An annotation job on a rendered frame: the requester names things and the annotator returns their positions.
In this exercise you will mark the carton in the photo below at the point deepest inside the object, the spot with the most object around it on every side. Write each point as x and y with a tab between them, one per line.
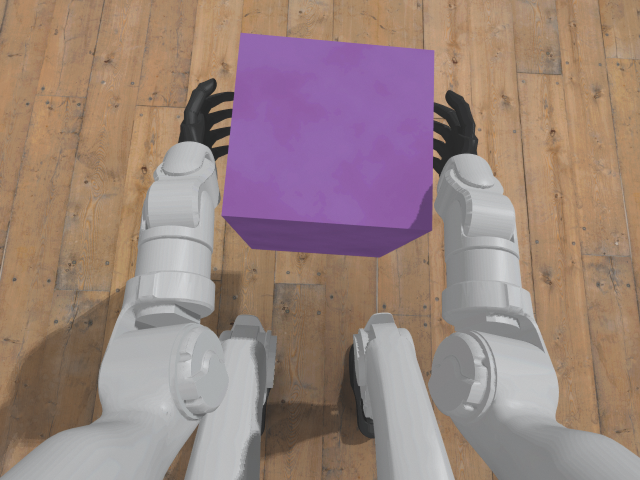
331	146

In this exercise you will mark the left robot forearm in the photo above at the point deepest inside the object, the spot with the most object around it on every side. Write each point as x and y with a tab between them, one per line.
172	283

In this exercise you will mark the right robot hand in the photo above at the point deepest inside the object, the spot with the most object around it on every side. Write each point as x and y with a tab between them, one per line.
460	136

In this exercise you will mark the robot right foot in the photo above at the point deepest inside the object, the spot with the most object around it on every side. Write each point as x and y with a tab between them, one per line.
365	425

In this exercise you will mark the robot right upper arm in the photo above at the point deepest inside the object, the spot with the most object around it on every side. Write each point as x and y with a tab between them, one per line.
502	395

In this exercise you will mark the robot left upper arm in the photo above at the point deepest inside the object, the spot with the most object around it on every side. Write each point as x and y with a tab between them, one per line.
155	386

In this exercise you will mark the robot left foot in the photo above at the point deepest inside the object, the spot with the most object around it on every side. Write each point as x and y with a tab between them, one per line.
264	412

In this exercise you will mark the left robot hand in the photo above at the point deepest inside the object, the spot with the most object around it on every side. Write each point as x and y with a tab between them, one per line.
197	122

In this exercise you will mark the right robot forearm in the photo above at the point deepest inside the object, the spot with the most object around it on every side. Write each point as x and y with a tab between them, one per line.
484	291

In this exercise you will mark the robot foot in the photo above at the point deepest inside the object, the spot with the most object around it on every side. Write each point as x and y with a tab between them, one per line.
365	425
264	412

